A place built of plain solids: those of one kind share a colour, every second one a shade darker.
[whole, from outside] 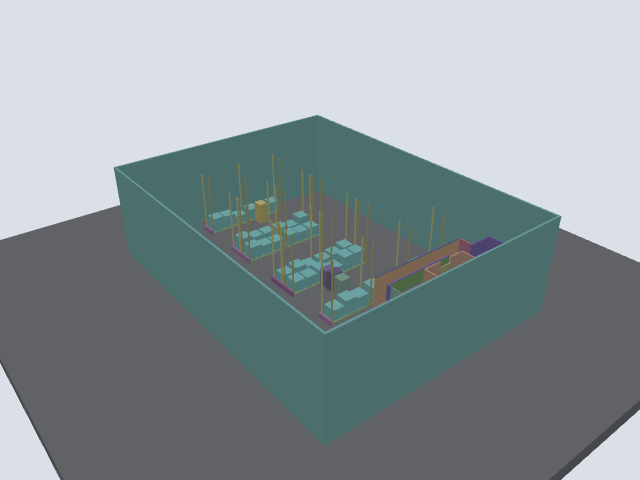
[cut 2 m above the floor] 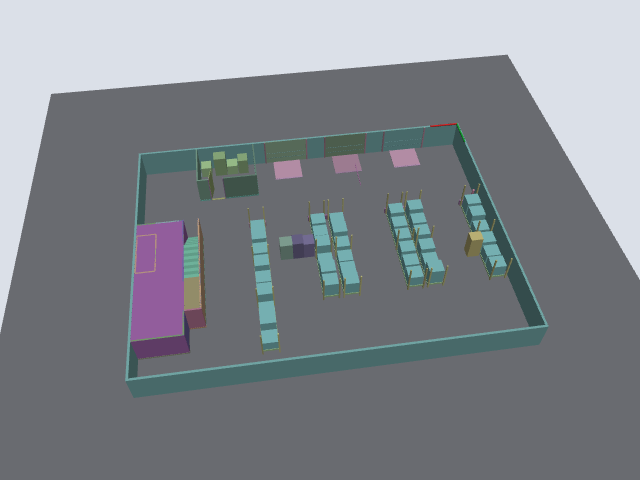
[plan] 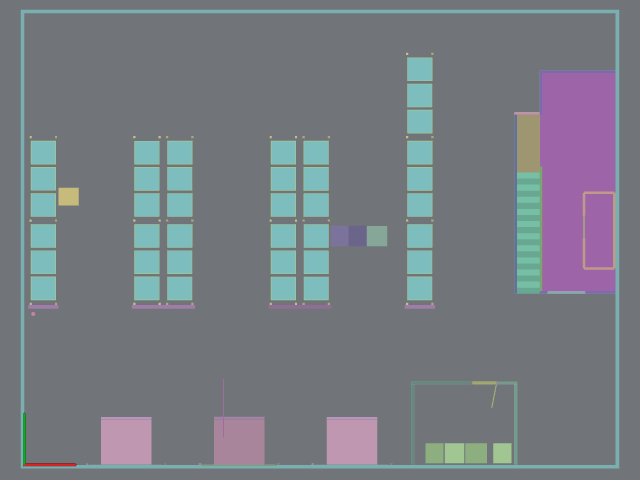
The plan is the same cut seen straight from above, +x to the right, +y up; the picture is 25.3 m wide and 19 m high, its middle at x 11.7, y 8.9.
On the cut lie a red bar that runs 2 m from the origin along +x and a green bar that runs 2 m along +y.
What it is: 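Racking aisles and the goods-in floor of a storage hall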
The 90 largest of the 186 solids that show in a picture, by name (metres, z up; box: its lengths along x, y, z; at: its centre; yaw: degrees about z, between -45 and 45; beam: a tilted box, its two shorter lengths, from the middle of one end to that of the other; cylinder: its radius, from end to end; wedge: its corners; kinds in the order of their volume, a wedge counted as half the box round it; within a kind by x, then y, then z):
{
 "mezz_deck_1": {"box": [3.0, 8.84, 4.2], "at": [21.9, 11.19, 2.05]},
 "wall_1": {"box": [0.15, 18.17, 7.1], "at": [-0.07, 8.94, 3.5]},
 "wall_2": {"box": [23.7, 0.15, 7.1], "at": [11.7, -0.07, 3.5]},
 "wall_3": {"box": [23.7, 0.15, 7.1], "at": [11.7, 17.95, 3.5]},
 "wall_4": {"box": [0.15, 18.17, 7.1], "at": [23.48, 8.94, 3.5]},
 "row_load_1": {"box": [0.95, 0.89, 1.11], "at": [0.75, 6.98, 0.7]},
 "row_load_2": {"box": [0.95, 0.89, 1.02], "at": [0.75, 8.02, 0.65]},
 "row_load_3": {"box": [0.95, 0.89, 0.69], "at": [0.75, 9.06, 0.48]},
 "row_load_4": {"box": [0.95, 0.89, 0.9], "at": [0.75, 10.28, 0.59]},
 "row_load_5": {"box": [0.95, 0.89, 0.79], "at": [0.75, 11.32, 0.53]},
 "row_load_6": {"box": [0.95, 0.89, 0.89], "at": [0.75, 12.36, 0.59]},
 "row_load_7": {"box": [0.95, 0.89, 1.16], "at": [4.85, 6.98, 0.72]},
 "row_load_8": {"box": [0.95, 0.89, 0.93], "at": [4.85, 8.02, 0.61]},
 "row_load_9": {"box": [0.95, 0.89, 0.93], "at": [4.85, 9.06, 0.6]},
 "row_load_10": {"box": [0.95, 0.89, 0.91], "at": [4.85, 10.28, 0.6]},
 "row_load_11": {"box": [0.95, 0.89, 0.71], "at": [4.85, 11.32, 0.5]},
 "row_load_12": {"box": [0.95, 0.89, 1.19], "at": [4.85, 12.36, 0.73]},
 "row_load_13": {"box": [0.95, 0.89, 1.01], "at": [6.15, 6.98, 0.65]},
 "row_load_14": {"box": [0.95, 0.89, 0.81], "at": [6.15, 8.02, 0.55]},
 "row_load_15": {"box": [0.95, 0.89, 0.76], "at": [6.15, 9.06, 0.52]},
 "row_load_16": {"box": [0.95, 0.89, 0.9], "at": [6.15, 10.28, 0.59]},
 "row_load_17": {"box": [0.95, 0.89, 0.8], "at": [6.15, 11.32, 0.54]},
 "row_load_18": {"box": [0.95, 0.89, 0.83], "at": [6.15, 12.36, 0.55]},
 "row_load_19": {"box": [0.95, 0.89, 0.71], "at": [10.25, 6.98, 0.5]},
 "row_load_20": {"box": [0.95, 0.89, 0.9], "at": [10.25, 8.02, 0.59]},
 "row_load_21": {"box": [0.95, 0.89, 0.63], "at": [10.25, 9.06, 0.45]},
 "row_load_22": {"box": [0.95, 0.89, 0.67], "at": [10.25, 10.28, 0.47]},
 "row_load_23": {"box": [0.95, 0.89, 0.76], "at": [10.25, 11.32, 0.52]},
 "row_load_24": {"box": [0.95, 0.89, 0.97], "at": [10.25, 12.36, 0.63]},
 "row_load_25": {"box": [0.95, 0.89, 0.82], "at": [11.55, 6.98, 0.55]},
 "row_load_26": {"box": [0.95, 0.89, 0.78], "at": [11.55, 8.02, 0.53]},
 "row_load_27": {"box": [0.95, 0.89, 0.94], "at": [11.55, 9.06, 0.61]},
 "row_load_28": {"box": [0.95, 0.89, 0.59], "at": [11.55, 10.28, 0.43]},
 "row_load_29": {"box": [0.95, 0.89, 1.13], "at": [11.55, 11.32, 0.71]},
 "row_load_30": {"box": [0.95, 0.89, 1.12], "at": [11.55, 12.36, 0.7]},
 "row_load_31": {"box": [0.95, 0.89, 0.83], "at": [15.65, 6.98, 0.55]},
 "row_load_32": {"box": [0.95, 0.89, 1.11], "at": [15.65, 8.02, 0.7]},
 "row_load_33": {"box": [0.95, 0.89, 0.91], "at": [15.65, 9.06, 0.59]},
 "row_load_34": {"box": [0.95, 0.89, 1.16], "at": [15.65, 10.28, 0.72]},
 "row_load_35": {"box": [0.95, 0.89, 0.82], "at": [15.65, 11.32, 0.55]},
 "row_load_36": {"box": [0.95, 0.89, 0.94], "at": [15.65, 12.36, 0.61]},
 "row_load_37": {"box": [0.95, 0.89, 0.66], "at": [15.65, 13.58, 0.47]},
 "row_load_38": {"box": [0.95, 0.89, 1.19], "at": [15.65, 14.62, 0.74]},
 "row_load_39": {"box": [0.95, 0.89, 0.72], "at": [15.65, 15.66, 0.5]},
 "mezz_head_landing_1": {"box": [0.9, 2.29, 4.2], "at": [19.95, 12.72, 2.05]},
 "mezz_steps_1": {"box": [0.9, 0.24, 1.43], "at": [19.95, 8.33, 0.67]},
 "mezz_steps_2": {"box": [0.9, 0.24, 1.63], "at": [19.95, 8.57, 0.77]},
 "mezz_steps_3": {"box": [0.9, 0.24, 1.83], "at": [19.95, 8.81, 0.86]},
 "mezz_steps_4": {"box": [0.9, 0.24, 2.03], "at": [19.95, 9.05, 0.96]},
 "mezz_steps_5": {"box": [0.9, 0.24, 2.22], "at": [19.95, 9.29, 1.06]},
 "mezz_steps_6": {"box": [0.9, 0.24, 2.42], "at": [19.95, 9.53, 1.16]},
 "mezz_steps_7": {"box": [0.9, 0.24, 2.62], "at": [19.95, 9.77, 1.26]},
 "mezz_steps_8": {"box": [0.9, 0.24, 2.82], "at": [19.95, 10.01, 1.36]},
 "mezz_steps_9": {"box": [0.9, 0.24, 3.01], "at": [19.95, 10.25, 1.46]},
 "mezz_steps_10": {"box": [0.9, 0.24, 3.21], "at": [19.95, 10.49, 1.56]},
 "mezz_steps_11": {"box": [0.9, 0.24, 3.41], "at": [19.95, 10.73, 1.65]},
 "mezz_steps_12": {"box": [0.9, 0.24, 3.61], "at": [19.95, 10.97, 1.75]},
 "mezz_steps_13": {"box": [0.9, 0.24, 3.8], "at": [19.95, 11.21, 1.85]},
 "mezz_steps_14": {"box": [0.9, 0.24, 4.0], "at": [19.95, 11.45, 1.95]},
 "mezz_par_whole_1": {"box": [0.1, 4.94, 5.2], "at": [20.45, 9.34, 2.55]},
 "mezz_par_whole_2": {"box": [0.1, 1.65, 5.2], "at": [20.45, 14.69, 2.55]},
 "mezz_par_whole_3": {"box": [3.0, 0.1, 5.2], "at": [21.9, 15.56, 2.55]},
 "mezz_par_whole_4": {"box": [1.2, 0.1, 5.2], "at": [22.8, 6.82, 2.55]},
 "office_1": {"box": [0.1, 1.2, 6.7], "at": [22.15, 8.37, 3.3]},
 "office_2": {"box": [0.1, 0.9, 6.7], "at": [22.15, 10.32, 3.3]},
 "office_3": {"box": [1.2, 0.1, 6.7], "at": [22.75, 7.77, 3.3]},
 "office_4": {"box": [1.2, 0.1, 6.7], "at": [22.75, 10.77, 3.3]},
 "office_5": {"box": [0.1, 3.0, 6.7], "at": [23.35, 9.27, 3.3]},
 "mezz_par_1": {"box": [0.1, 4.94, 5.16], "at": [20.45, 9.34, 2.53]},
 "mezz_par_2": {"box": [3.0, 0.1, 5.16], "at": [21.9, 15.56, 2.53]},
 "mezz_cheek_whole_1": {"box": [0.1, 7.09, 5.2], "at": [19.45, 10.32, 2.55]},
 "mezz_cheek_1": {"box": [0.1, 7.09, 5.16], "at": [19.45, 10.32, 2.53]},
 "room_stock_1": {"box": [0.71, 0.8, 1.29], "at": [16.23, 0.46, 0.59]},
 "room_stock_2": {"box": [0.77, 0.8, 0.86], "at": [17.02, 0.46, 0.38]},
 "room_stock_3": {"box": [0.86, 0.8, 1.66], "at": [17.88, 0.46, 0.78]},
 "room_stock_4": {"box": [0.72, 0.8, 0.88], "at": [18.92, 0.46, 0.39]},
 "room_wall_1": {"box": [0.1, 3.19, 2.55], "at": [15.37, 1.6, 1.23]},
 "room_wall_2": {"box": [2.35, 0.1, 2.55], "at": [16.5, 3.24, 1.23]},
 "room_wall_3": {"box": [0.1, 3.19, 2.55], "at": [19.45, 1.6, 1.23]},
 "narrow_pinch_stack_1": {"box": [0.72, 0.81, 1.39], "at": [12.48, 9.06, 0.64]},
 "narrow_pinch_stack_2": {"box": [0.72, 0.81, 1.53], "at": [13.19, 9.06, 0.71]},
 "left_cage_1": {"box": [0.8, 0.7, 1.75], "at": [1.75, 10.62, 0.82]},
 "shutter_1": {"box": [3.0, 0.05, 3.25], "at": [8.5, -0.03, 1.57]},
 "shutter_2": {"box": [3.0, 0.05, 3.25], "at": [12.97, -0.03, 1.57]},
 "narrow_pinch_cartons_1": {"box": [0.83, 0.8, 1.45], "at": [13.95, 9.05, 0.67]},
 "mezz_gate_base_1": {"box": [1.5, 0.1, 4.2], "at": [21.45, 6.82, 2.05]},
 "mezz_landing_whole_1": {"box": [1.0, 0.1, 5.2], "at": [19.9, 13.91, 2.55]},
 "mezz_landing_1": {"box": [1.0, 0.1, 5.16], "at": [19.9, 13.91, 2.53]},
 "mezz_gate_1": {"box": [1.5, 0.05, 5.2], "at": [21.45, 6.82, 2.55]},
 "office_door_leaf_1": {"box": [0.06, 0.9, 6.3], "at": [22.15, 9.42, 3.1]}
}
